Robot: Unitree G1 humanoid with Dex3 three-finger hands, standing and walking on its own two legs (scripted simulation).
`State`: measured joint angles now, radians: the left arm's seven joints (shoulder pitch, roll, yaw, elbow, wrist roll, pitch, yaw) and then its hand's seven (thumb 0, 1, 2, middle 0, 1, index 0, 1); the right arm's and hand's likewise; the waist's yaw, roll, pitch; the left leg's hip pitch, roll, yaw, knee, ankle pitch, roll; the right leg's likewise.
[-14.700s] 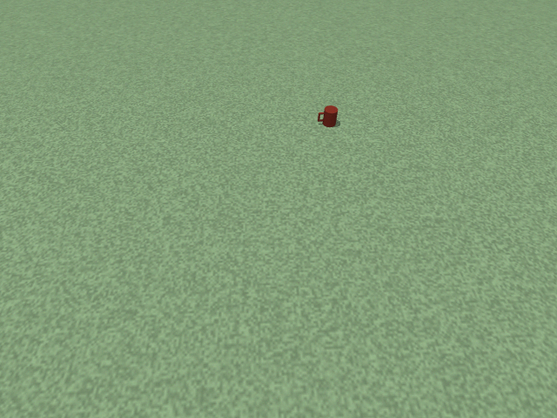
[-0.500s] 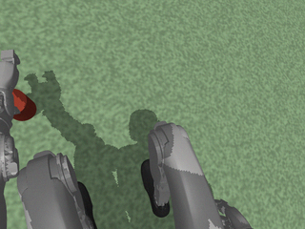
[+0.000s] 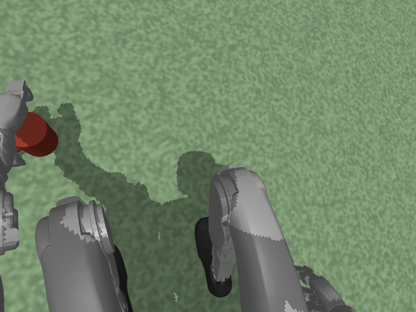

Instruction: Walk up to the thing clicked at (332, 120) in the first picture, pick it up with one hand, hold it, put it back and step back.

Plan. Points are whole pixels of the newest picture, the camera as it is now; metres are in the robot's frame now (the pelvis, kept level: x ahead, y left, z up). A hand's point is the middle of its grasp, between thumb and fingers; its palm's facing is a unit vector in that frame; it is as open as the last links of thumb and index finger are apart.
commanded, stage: rest palm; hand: left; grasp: from above
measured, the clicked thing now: (26, 139) +0.48 +0.30 -0.28
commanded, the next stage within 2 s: close in 0.76 s
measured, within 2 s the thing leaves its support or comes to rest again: neither
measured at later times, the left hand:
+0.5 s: hand (26, 138) +0.47 +0.28 -0.24, palm faces -0.47 -0.11 -0.88, open 13.9 cm
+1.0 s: hand (26, 139) +0.47 +0.29 -0.25, palm faces -0.45 -0.13 -0.88, open 13.6 cm
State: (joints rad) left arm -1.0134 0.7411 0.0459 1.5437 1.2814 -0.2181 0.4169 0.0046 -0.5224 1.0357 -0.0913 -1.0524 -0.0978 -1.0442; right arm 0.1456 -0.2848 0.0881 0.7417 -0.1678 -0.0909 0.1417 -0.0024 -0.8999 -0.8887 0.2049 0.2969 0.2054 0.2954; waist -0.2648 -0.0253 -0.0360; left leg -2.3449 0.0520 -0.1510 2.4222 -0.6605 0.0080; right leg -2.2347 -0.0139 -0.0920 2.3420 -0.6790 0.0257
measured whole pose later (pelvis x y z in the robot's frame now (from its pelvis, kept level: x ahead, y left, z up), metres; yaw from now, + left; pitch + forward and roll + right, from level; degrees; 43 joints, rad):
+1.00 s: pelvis +0.01 +0.00 -0.03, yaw -4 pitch +29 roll -12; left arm -1.02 0.91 0.17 1.72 1.32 -0.22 0.59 0.00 -0.47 1.08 -0.13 -1.00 -0.10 -1.02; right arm 0.12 -0.30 0.20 0.73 -0.29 -0.20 0.26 0.00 -0.90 -0.89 0.20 0.30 0.20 0.29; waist -0.35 -0.09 0.08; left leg -2.39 0.06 -0.23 2.56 -0.72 0.00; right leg -2.25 0.02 -0.14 2.43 -0.70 0.04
